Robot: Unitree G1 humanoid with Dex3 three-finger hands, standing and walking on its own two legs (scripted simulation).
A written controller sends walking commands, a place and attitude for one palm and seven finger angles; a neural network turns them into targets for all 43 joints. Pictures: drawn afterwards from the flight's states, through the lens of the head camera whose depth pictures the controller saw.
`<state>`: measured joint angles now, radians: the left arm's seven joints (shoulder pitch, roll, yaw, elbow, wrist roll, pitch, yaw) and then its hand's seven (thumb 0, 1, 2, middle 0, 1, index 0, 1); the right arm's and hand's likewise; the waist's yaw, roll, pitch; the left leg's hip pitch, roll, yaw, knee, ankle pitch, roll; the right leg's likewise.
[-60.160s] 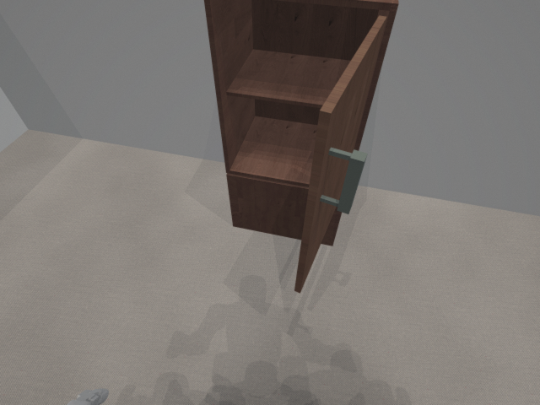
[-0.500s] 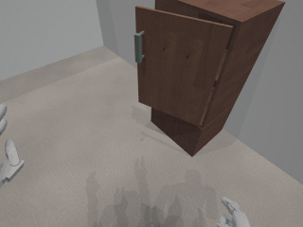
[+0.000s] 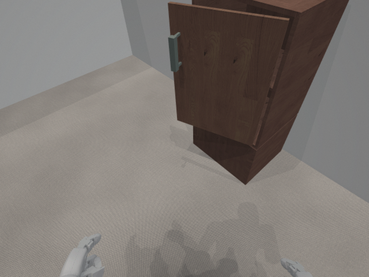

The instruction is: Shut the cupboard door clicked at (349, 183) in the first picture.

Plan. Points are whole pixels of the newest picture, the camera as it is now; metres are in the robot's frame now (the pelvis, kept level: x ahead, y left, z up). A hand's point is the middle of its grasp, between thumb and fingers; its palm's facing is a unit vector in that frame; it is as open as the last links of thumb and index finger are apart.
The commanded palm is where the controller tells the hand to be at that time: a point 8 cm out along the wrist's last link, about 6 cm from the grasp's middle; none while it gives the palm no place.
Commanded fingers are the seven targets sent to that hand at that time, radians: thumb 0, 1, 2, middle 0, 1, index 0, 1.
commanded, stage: let the arm hang, fingers relaxed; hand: left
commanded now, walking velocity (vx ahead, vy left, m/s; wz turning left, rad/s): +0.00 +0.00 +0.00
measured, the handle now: (176, 52) +0.93 +0.07 +0.04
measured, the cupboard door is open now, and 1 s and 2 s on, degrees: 20 20 20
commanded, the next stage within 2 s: look to check the result in 0.90 s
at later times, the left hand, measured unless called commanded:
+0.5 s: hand out of the picture -0.05 +0.18 -0.16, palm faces +0.01 -0.98 -0.20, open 7.3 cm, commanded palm none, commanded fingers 0.00 0.90 0.90 -0.20 -0.30 -0.20 -0.30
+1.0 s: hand out of the picture -0.03 +0.16 -0.16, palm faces +0.01 -0.99 -0.15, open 7.4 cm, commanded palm none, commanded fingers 0.00 0.90 0.90 -0.20 -0.30 -0.20 -0.30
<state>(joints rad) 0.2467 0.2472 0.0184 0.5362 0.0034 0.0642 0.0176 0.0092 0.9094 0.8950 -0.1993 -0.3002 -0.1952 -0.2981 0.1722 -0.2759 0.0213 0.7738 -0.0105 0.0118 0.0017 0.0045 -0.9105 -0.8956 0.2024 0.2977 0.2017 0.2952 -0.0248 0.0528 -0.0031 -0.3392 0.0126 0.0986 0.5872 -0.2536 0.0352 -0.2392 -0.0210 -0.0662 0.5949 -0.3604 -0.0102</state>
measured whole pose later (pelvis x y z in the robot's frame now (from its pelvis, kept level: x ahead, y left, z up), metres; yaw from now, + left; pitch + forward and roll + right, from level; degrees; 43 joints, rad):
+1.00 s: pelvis +0.00 +0.01 +0.01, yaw -2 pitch -2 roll +0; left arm 0.34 0.11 0.00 1.15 0.01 0.00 0.04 0.00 0.91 0.89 -0.20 -0.30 -0.20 -0.30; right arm 0.34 -0.12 0.00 1.13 -0.01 0.01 -0.04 0.00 -0.91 -0.90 0.20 0.30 0.20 0.29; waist -0.02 0.00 0.02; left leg -0.20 0.00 0.13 0.40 -0.16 0.05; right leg -0.12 -0.02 -0.03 0.41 -0.25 0.01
